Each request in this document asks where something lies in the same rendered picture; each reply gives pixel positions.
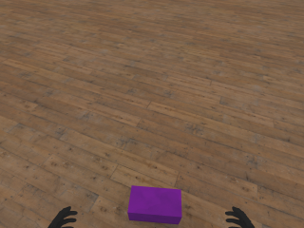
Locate left robot hand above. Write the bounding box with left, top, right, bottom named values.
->
left=48, top=206, right=78, bottom=228

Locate right robot hand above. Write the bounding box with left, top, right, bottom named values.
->
left=225, top=206, right=255, bottom=228

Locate carton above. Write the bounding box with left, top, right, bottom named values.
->
left=127, top=185, right=182, bottom=225

